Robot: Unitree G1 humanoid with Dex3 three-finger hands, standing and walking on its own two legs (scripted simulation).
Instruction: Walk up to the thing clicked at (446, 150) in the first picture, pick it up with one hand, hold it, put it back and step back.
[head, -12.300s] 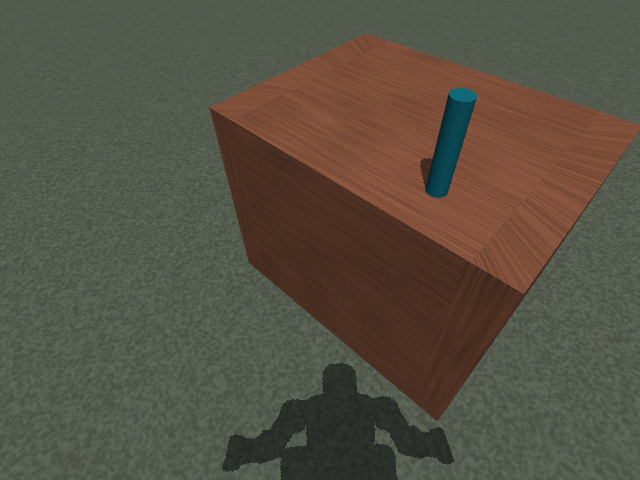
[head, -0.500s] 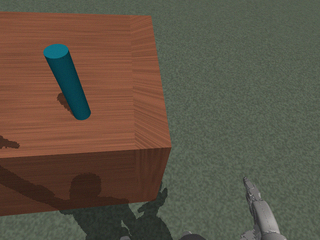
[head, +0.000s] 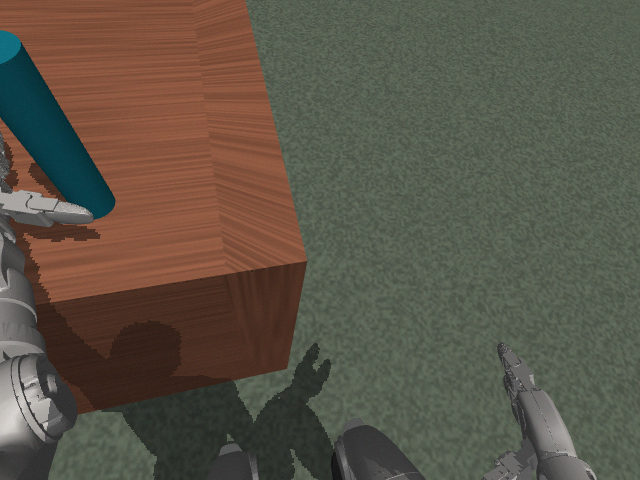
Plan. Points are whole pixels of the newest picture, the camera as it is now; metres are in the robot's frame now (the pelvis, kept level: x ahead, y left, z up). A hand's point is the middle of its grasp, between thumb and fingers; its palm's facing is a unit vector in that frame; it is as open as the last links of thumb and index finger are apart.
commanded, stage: close in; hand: left
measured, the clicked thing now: (54, 144) +0.50 +0.22 +0.11
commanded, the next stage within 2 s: rest palm in 0.22 s
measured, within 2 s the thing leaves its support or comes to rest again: leaves its support in 1.52 s
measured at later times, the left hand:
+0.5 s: hand (81, 169) +0.51 +0.21 +0.07, palm faces +0.20 -0.98 +0.01, open 17.5 cm
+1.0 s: hand (75, 162) +0.52 +0.22 +0.06, palm faces +0.21 -0.98 -0.01, open 11.3 cm
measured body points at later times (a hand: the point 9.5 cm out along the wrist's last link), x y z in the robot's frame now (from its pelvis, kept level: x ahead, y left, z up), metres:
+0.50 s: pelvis +0.00 -0.01 +0.00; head +0.12 +0.02 +0.43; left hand +0.49 +0.27 +0.07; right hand +0.16 -0.27 -0.02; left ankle +0.01 +0.11 -0.66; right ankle +0.02 -0.15 -0.66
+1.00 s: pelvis +0.00 +0.00 -0.01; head +0.13 +0.04 +0.42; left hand +0.50 +0.27 +0.07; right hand +0.15 -0.27 -0.02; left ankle +0.01 +0.11 -0.66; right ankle +0.02 -0.15 -0.66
